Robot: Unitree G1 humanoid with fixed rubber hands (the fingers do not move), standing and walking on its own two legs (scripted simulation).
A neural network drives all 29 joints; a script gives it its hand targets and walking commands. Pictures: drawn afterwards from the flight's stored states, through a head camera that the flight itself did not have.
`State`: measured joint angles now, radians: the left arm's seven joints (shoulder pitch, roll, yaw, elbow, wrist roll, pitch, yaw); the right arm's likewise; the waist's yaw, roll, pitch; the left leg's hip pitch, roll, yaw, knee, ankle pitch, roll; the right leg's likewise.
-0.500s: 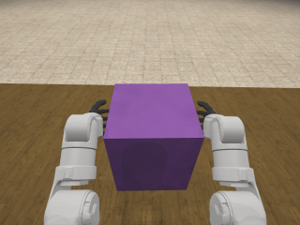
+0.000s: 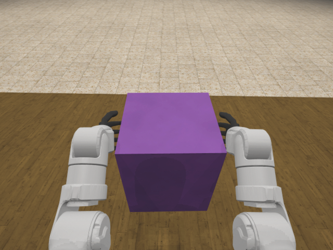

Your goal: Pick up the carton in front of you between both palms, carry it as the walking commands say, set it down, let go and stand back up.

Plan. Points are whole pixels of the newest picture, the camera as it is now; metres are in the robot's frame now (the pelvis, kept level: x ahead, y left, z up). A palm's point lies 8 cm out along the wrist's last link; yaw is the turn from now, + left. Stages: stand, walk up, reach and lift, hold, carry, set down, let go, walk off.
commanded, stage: carry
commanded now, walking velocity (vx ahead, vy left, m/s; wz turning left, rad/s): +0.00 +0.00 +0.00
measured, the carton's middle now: (168, 153) +0.36 +0.00 +0.05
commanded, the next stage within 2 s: none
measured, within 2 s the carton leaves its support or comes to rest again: neither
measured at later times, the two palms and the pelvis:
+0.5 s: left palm (105, 136) +0.35 +0.15 +0.13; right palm (232, 138) +0.35 -0.15 +0.13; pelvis +0.00 +0.00 +0.00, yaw +0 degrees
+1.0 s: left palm (110, 111) +0.47 +0.17 +0.11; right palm (214, 115) +0.46 -0.13 +0.10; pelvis +0.11 +0.02 -0.01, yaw +1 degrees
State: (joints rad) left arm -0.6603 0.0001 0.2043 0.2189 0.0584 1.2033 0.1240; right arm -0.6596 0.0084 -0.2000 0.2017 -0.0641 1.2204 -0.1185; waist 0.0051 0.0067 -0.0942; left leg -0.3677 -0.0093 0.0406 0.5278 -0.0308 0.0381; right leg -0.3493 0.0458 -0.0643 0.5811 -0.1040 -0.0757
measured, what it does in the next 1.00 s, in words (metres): walks ahead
